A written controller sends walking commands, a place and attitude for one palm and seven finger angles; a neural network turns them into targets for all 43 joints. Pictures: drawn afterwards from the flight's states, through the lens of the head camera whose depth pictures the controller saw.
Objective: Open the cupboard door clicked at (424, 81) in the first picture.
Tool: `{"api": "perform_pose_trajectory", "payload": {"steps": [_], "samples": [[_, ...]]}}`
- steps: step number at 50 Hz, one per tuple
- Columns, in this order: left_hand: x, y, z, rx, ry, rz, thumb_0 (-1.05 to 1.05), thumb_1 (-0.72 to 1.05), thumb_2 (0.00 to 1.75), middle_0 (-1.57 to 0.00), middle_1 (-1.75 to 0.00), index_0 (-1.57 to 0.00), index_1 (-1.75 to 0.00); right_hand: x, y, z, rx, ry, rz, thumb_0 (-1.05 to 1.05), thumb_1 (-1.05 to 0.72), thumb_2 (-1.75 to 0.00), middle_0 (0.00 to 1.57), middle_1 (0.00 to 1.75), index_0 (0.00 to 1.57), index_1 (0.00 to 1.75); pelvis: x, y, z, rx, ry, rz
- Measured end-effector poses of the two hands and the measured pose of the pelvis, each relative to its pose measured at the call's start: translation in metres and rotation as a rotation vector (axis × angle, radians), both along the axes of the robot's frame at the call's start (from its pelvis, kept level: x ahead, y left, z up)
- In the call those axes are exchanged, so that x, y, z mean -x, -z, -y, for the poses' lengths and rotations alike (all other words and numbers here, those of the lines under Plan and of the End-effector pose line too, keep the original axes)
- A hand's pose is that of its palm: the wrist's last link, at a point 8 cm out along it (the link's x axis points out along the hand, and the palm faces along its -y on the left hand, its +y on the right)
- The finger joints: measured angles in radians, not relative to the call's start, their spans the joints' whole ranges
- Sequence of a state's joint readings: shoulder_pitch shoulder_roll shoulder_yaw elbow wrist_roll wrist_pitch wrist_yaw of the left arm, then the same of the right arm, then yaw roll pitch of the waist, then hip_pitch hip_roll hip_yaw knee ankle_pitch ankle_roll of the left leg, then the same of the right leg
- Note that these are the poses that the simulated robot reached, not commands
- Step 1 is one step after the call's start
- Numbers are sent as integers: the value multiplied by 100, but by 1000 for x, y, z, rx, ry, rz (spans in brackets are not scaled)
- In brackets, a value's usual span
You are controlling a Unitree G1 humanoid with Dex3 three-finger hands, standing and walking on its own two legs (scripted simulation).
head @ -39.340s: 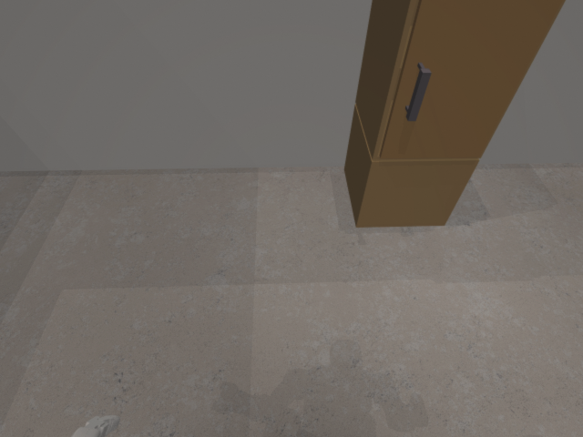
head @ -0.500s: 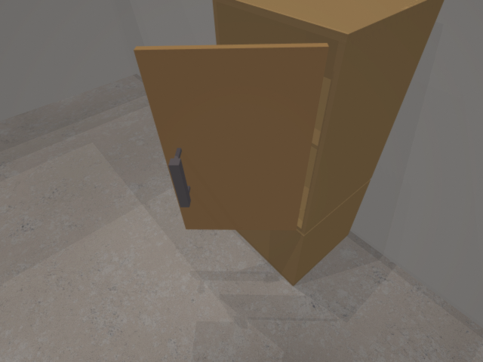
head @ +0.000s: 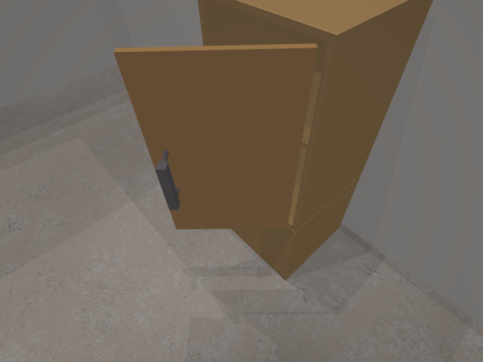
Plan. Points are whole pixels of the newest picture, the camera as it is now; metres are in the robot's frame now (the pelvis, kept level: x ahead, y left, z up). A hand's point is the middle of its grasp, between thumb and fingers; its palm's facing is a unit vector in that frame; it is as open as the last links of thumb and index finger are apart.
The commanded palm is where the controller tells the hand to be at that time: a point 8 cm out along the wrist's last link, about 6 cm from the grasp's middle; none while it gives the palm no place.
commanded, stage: look again from close up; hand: left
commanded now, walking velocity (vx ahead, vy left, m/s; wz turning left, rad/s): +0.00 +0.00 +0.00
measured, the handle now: (170, 180) +0.54 +0.21 -0.07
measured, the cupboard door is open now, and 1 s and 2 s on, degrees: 48 48 48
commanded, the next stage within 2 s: raise the hand with hooked fingers in 0.40 s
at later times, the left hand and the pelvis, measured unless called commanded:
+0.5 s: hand out of the picture +0.04 +0.15 -0.17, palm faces +0.00 -0.97 -0.23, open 7.3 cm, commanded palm +0.11 +0.21 -0.07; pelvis +0.02 -0.03 +0.00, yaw +0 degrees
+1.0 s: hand (145, 347) +0.17 +0.18 -0.09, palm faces +0.11 -0.99 +0.01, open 9.0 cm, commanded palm +0.16 +0.24 -0.07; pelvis +0.00 -0.03 -0.11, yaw +4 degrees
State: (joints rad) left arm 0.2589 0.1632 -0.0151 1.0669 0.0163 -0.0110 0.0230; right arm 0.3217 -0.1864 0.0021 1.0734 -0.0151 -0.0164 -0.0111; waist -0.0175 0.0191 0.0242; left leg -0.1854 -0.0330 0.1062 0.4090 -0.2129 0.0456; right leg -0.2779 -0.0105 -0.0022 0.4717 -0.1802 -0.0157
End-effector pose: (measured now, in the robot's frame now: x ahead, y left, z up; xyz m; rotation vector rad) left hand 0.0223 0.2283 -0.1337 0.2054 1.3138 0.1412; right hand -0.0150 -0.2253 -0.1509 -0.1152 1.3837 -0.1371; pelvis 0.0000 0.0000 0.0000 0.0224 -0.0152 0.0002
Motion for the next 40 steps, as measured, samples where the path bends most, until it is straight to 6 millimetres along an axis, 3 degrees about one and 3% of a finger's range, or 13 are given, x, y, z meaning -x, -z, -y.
{"api": "perform_pose_trajectory", "payload": {"steps": [11, 26, 27, 29, 32, 34, 37, 40], "samples": [[-24, -2, 13, -6, 5, 26, 1, 93, 90, -20, -30, -20, -30, -19, 1, 5, -18, 0, 10, 1, -90, -90, 20, 30, 20, 30, -12, -1, 14, 2, 2, 5], [-14, 1, 29, -1, -21, -8, 1, 92, 90, -20, -30, -20, -30, -39, -2, 28, 7, -13, 19, 1, -90, -90, 20, 30, 20, 30, -22, -2, 29, 9, -2, 6], [-22, -3, 28, 10, -79, 46, 1, 92, 90, -20, -30, -21, -30, -43, -4, 31, 15, -9, 48, 1, -90, -90, 20, 30, 20, 30, -21, -1, 30, 11, -3, 6], [-55, -31, 23, -4, -137, 308, 2, 92, 89, -21, -30, -21, -31, -61, -11, 38, 54, -17, 177, 1, -90, -90, 20, 30, 20, 30, -20, 1, 30, 7, -13, 5], [-108, -79, 17, -3, -170, 697, 2, 89, 88, -21, -32, -21, -32, -99, -21, 48, 93, -49, 387, 1, -90, -90, 20, 30, 20, 30, -15, 7, 29, 8, -55, -15], [-139, -100, 12, 20, -148, 927, 2, 86, 87, -21, -34, -21, -34, -128, -27, 56, 113, -89, 516, 1, -90, -90, 20, 30, 20, 30, -9, 16, 30, 7, -68, -59], [-165, -113, 11, 74, -55, 1210, 1, 81, 85, -21, -37, -21, -37, -172, -37, 64, 136, -152, 697, 2, -90, -90, 20, 30, 20, 30, -3, 38, 32, 0, -58, -140], [-166, -104, 16, 130, 98, 1367, 1, 75, 83, -21, -40, -21, -41, -212, -41, 67, 155, -213, 842, 1, -90, -90, 20, 30, 20, 30, 1, 65, 33, -2, -53, -202]]}}
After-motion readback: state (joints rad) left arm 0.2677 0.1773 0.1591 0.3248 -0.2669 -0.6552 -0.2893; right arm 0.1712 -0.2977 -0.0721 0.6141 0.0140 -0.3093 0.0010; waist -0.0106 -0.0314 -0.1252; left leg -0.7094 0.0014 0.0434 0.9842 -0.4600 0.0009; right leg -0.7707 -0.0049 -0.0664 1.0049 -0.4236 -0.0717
